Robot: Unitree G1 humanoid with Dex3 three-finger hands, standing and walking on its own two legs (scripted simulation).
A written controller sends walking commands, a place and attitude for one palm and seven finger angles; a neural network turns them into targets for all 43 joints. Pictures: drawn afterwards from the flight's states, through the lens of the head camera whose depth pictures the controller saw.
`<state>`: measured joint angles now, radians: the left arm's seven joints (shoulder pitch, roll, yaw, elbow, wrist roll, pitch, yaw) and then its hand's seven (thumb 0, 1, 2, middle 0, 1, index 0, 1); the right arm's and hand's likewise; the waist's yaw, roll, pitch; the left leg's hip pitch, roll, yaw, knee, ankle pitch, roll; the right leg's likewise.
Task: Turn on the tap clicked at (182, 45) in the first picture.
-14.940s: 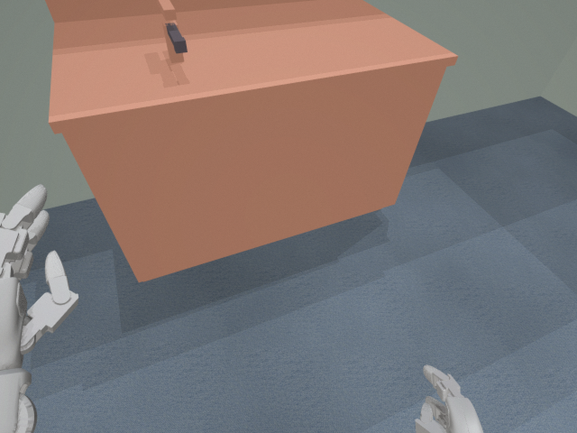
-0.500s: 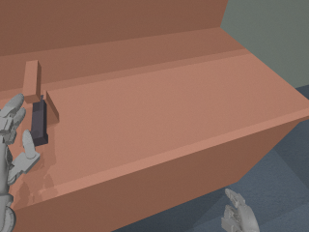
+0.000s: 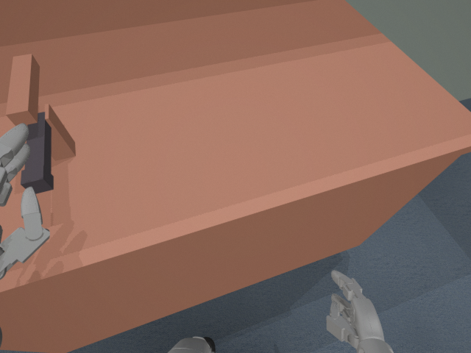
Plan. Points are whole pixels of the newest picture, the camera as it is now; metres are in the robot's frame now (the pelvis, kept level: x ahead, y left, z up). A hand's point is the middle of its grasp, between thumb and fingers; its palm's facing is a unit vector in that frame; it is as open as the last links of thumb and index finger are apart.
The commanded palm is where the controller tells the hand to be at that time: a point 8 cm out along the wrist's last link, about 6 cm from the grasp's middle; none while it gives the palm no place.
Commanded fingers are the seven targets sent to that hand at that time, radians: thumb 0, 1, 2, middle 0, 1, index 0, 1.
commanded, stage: come to a stop and stand still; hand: left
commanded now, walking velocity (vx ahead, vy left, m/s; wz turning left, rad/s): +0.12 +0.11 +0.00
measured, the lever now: (37, 180) +0.31 +0.32 +0.12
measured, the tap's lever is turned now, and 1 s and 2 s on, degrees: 0 0 0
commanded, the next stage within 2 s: look again from close up in 0.90 s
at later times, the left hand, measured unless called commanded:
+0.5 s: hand out of the picture +0.17 +0.27 +0.16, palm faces +0.40 -0.82 -0.41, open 7.5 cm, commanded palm +0.12 +0.31 +0.18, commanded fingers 0.00 0.90 0.90 -0.20 -0.30 -0.20 -0.30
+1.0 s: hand out of the picture +0.21 +0.32 +0.19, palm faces +0.50 -0.74 -0.44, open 7.5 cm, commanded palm +0.11 +0.31 +0.18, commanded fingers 0.00 0.90 0.90 -0.20 -0.30 -0.20 -0.30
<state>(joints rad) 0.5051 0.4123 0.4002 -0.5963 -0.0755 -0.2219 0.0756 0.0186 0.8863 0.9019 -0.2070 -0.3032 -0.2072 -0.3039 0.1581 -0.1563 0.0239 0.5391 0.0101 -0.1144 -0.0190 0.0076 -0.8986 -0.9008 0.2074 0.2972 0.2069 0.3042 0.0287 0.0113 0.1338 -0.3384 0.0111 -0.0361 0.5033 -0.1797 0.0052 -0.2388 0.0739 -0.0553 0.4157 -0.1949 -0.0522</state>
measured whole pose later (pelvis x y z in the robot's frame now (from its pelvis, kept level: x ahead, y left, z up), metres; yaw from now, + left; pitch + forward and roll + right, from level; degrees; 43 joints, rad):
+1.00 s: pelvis -0.04 +0.03 +0.00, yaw +2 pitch -1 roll -1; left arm 0.18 0.50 0.47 -0.33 -0.01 -0.24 0.10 0.02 0.88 0.90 -0.21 -0.30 -0.21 -0.30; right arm 0.23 -0.18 0.03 0.61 0.00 -0.15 0.00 0.01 -0.90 -0.90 0.21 0.30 0.21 0.30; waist 0.04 -0.04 0.11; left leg -0.18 -0.03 0.00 0.49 -0.30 0.03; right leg -0.27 0.00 -0.06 0.43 -0.15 -0.01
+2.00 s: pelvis -0.06 +0.03 +0.00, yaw +1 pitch -3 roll +0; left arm 0.38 0.35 0.34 -0.42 -0.02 -0.28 0.11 0.02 0.89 0.90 -0.20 -0.30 -0.20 -0.30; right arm 0.24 -0.20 0.02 0.62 0.01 -0.20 -0.01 0.01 -0.90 -0.90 0.21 0.30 0.21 0.30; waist 0.02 -0.03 0.05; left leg -0.17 -0.03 0.02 0.52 -0.30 0.04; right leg -0.27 0.00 -0.03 0.47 -0.16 0.00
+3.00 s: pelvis -0.05 +0.03 +0.00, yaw +2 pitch -1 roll -1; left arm 0.20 0.46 0.46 -0.30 -0.03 -0.27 0.09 0.02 0.88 0.90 -0.21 -0.30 -0.21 -0.30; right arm 0.21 -0.19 0.03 0.61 0.01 -0.17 0.00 0.01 -0.90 -0.90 0.21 0.30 0.21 0.30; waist 0.05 -0.04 0.10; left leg -0.18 -0.04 0.01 0.48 -0.28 0.04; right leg -0.27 -0.01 -0.04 0.42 -0.13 -0.01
